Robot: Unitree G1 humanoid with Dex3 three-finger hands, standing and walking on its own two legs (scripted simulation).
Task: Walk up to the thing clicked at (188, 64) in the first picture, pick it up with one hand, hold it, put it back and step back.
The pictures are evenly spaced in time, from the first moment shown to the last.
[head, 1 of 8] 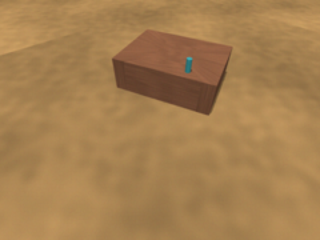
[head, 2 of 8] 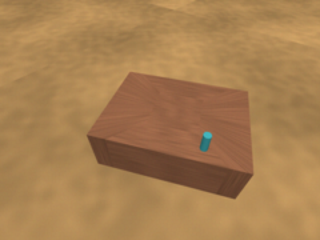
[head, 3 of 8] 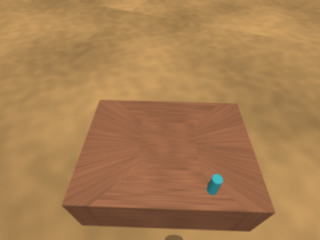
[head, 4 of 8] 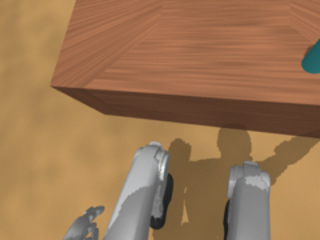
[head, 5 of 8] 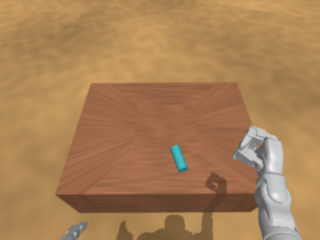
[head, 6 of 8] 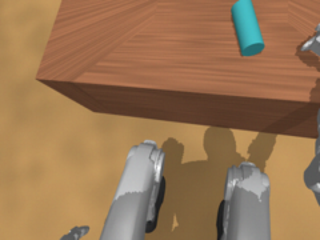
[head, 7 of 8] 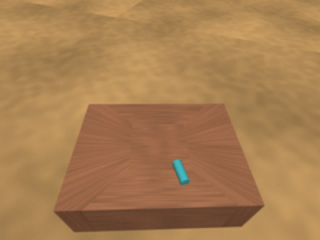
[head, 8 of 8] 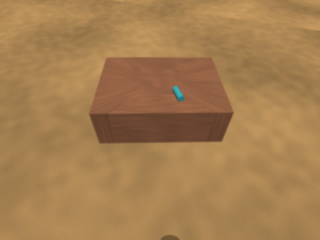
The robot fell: no
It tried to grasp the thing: yes
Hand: right
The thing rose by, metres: 0.00
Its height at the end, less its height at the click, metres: -0.04
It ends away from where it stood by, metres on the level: 0.12
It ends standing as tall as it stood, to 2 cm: no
